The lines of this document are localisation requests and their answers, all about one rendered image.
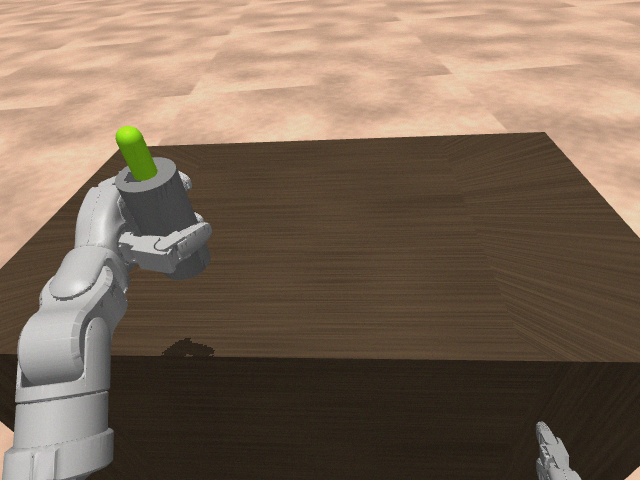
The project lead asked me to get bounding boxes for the left robot arm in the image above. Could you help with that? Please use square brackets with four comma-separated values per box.
[2, 246, 130, 480]

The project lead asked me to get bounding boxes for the left robot hand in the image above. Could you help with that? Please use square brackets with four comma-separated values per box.
[74, 171, 212, 274]

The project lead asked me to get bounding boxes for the bottle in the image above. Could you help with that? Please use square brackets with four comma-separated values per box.
[115, 126, 211, 280]

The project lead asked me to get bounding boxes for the right robot hand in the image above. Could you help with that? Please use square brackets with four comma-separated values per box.
[536, 421, 582, 480]

